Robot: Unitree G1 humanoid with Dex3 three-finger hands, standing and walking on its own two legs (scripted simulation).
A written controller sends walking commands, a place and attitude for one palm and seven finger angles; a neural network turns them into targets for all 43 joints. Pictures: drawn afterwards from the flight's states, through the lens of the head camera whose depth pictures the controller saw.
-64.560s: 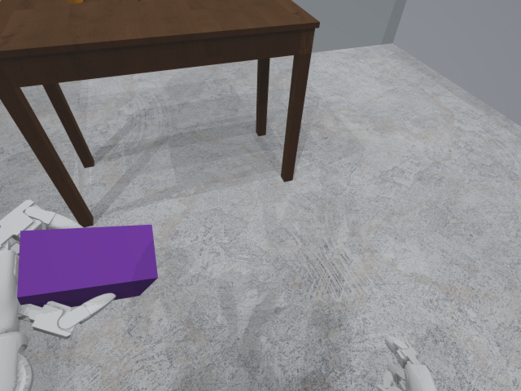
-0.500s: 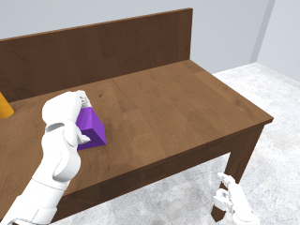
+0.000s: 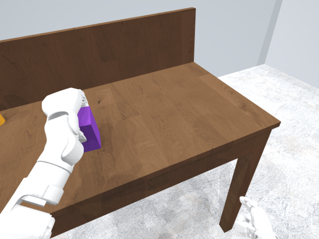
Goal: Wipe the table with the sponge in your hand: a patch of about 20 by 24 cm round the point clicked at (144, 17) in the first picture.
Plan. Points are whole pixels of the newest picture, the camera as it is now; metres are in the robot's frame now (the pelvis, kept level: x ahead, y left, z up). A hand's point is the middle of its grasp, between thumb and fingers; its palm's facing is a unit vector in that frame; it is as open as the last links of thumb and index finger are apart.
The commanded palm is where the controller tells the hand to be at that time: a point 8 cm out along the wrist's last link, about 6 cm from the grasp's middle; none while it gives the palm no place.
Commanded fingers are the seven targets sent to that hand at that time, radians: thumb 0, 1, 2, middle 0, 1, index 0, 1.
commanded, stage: wipe forward along the middle lane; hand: left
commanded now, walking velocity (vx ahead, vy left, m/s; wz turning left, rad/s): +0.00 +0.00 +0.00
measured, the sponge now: (79, 136) +0.35 +0.27 +0.11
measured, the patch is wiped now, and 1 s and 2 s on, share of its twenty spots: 0.90 0.90 0.90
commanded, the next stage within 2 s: slide back across to the first lane in 1.00 s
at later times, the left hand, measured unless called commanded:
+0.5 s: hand (71, 111) +0.38 +0.28 +0.18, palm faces -0.03 -0.04 -1.00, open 10.2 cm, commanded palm +0.36 +0.30 +0.20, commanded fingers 0.00 0.10 1.30 -1.20 -1.60 -1.20 -1.60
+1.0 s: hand (66, 103) +0.42 +0.31 +0.18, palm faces -0.07 -0.03 -1.00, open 10.2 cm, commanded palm +0.41 +0.33 +0.20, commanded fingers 0.00 0.10 1.30 -1.20 -1.60 -1.20 -1.60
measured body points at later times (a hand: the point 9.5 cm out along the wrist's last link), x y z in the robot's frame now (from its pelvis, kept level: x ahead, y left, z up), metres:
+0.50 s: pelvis +0.00 -0.02 +0.00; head -0.03 -0.06 +0.44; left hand +0.38 +0.28 +0.23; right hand +0.14 -0.28 -0.12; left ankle +0.02 +0.13 -0.73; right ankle +0.03 -0.06 -0.74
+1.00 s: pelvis +0.00 +0.01 +0.00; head +0.00 -0.02 +0.45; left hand +0.42 +0.31 +0.23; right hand +0.12 -0.26 -0.13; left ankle +0.02 +0.13 -0.74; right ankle +0.03 -0.06 -0.74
